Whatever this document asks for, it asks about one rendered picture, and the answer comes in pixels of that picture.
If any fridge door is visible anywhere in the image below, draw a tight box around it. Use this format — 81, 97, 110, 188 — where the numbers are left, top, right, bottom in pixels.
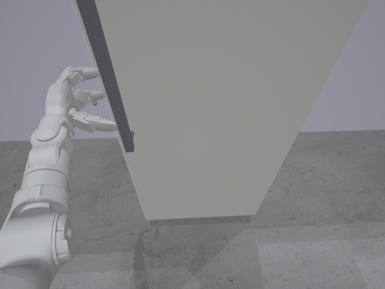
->
73, 0, 369, 220

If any handle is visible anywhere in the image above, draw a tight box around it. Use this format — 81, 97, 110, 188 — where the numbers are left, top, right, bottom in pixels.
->
76, 0, 134, 152

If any robot left forearm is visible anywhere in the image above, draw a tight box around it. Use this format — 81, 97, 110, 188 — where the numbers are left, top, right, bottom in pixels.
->
0, 115, 75, 237

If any robot left upper arm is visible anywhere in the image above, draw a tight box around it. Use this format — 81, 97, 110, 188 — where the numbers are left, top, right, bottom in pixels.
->
0, 211, 76, 289

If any left robot hand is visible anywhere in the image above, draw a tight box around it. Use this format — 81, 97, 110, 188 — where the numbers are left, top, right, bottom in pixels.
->
45, 66, 118, 133

